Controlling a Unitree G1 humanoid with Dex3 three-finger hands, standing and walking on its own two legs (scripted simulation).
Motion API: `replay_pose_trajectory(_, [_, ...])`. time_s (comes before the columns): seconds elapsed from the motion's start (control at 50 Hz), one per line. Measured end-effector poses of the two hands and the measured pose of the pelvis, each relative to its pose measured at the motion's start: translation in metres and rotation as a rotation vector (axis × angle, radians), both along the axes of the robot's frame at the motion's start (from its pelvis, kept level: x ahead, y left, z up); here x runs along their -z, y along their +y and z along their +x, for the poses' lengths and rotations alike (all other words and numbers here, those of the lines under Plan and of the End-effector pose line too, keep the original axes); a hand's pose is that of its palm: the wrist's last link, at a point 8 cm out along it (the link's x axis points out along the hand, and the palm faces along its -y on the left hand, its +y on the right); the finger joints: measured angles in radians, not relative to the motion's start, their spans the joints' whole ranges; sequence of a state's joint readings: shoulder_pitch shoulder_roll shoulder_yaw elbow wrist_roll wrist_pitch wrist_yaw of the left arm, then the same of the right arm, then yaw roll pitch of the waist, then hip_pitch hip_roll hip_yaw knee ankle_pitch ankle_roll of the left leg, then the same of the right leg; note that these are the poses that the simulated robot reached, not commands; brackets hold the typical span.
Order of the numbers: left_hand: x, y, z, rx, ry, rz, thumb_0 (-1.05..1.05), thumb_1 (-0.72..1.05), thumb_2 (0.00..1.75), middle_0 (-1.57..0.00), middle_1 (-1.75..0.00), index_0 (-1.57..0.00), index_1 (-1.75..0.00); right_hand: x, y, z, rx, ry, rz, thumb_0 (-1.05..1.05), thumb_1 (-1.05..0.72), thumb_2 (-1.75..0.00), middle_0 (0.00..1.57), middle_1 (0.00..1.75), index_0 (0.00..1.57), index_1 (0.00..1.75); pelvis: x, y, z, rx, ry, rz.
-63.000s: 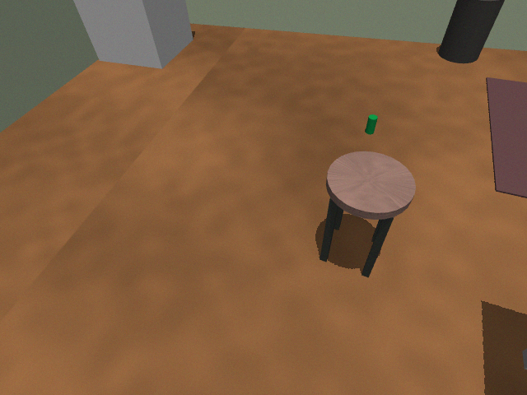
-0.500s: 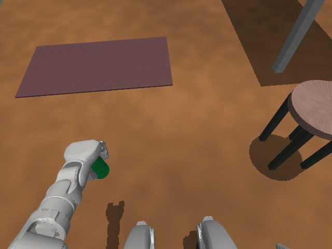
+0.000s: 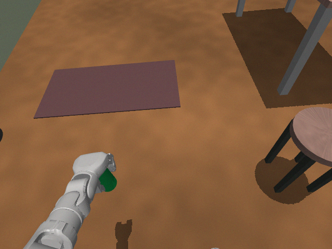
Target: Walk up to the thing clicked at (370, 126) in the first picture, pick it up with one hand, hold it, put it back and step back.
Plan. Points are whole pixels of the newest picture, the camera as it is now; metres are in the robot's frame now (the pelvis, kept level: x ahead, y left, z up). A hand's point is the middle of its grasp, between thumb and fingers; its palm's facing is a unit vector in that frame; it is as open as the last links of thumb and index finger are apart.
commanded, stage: hold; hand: left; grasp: from above
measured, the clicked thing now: (102, 177) +0.35 +0.22 -0.10
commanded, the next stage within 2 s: crouch in 1.88 s
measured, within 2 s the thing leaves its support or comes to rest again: neither
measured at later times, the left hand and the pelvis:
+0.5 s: hand (90, 175) +0.32 +0.22 -0.02, palm faces -0.44 -0.05 -0.89, open 7.8 cm; pelvis +0.01 +0.00 +0.02, yaw -1 degrees
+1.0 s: hand (89, 181) +0.30 +0.21 +0.00, palm faces -0.44 -0.05 -0.90, open 7.8 cm; pelvis +0.00 +0.00 +0.03, yaw -1 degrees
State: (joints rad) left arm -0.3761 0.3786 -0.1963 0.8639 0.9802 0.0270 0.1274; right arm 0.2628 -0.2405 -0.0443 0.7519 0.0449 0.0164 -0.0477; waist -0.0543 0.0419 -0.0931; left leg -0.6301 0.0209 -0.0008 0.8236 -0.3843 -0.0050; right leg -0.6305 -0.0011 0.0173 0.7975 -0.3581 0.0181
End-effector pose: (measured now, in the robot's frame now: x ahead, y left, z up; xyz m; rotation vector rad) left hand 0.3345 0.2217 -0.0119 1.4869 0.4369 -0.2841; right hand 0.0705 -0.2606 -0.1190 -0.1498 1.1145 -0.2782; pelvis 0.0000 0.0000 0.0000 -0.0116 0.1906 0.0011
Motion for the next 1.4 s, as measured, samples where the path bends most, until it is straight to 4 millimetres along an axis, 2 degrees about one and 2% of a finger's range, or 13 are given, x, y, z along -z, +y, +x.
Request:
replay_pose_trajectory(0.24, [-0.026, 0.003, 0.001, 0.031, -0.004, 0.006, 0.01, 0.25, 0.46, -0.84, -0.75, -0.79, -0.65, -0.016, 0.002, 0.028, -0.011, -0.058, 0.008, 0.01, -0.90, -0.89, 0.20, 0.30, 0.20, 0.30, -0.013, 0.002, 0.010, 0.006, -0.045, 0.004])
replay_pose_trajectory(0.46, [-0.042, 0.003, -0.005, 0.041, -0.001, 0.005, 0.01, 0.26, 0.45, -0.84, -0.74, -0.79, -0.65, -0.025, 0.004, 0.044, -0.026, -0.100, 0.019, 0.01, -0.91, -0.89, 0.20, 0.30, 0.20, 0.30, -0.019, 0.002, 0.012, 0.010, -0.080, 0.007])
replay_pose_trajectory(1.06, [-0.069, -0.006, -0.035, 0.060, -0.009, -0.002, 0.01, 0.27, 0.44, -0.84, -0.75, -0.78, -0.65, -0.041, 0.003, 0.050, -0.054, -0.175, 0.032, 0.01, -0.91, -0.90, 0.20, 0.30, 0.20, 0.30, -0.030, -0.004, -0.005, 0.017, -0.157, 0.018])
replay_pose_trajectory(1.4, [-0.083, -0.006, -0.037, 0.064, -0.022, -0.005, 0.01, 0.28, 0.43, -0.83, -0.75, -0.78, -0.65, -0.044, 0.007, 0.059, -0.069, -0.203, 0.042, 0.01, -0.92, -0.90, 0.20, 0.30, 0.20, 0.30, -0.033, -0.006, -0.006, 0.019, -0.177, 0.019])
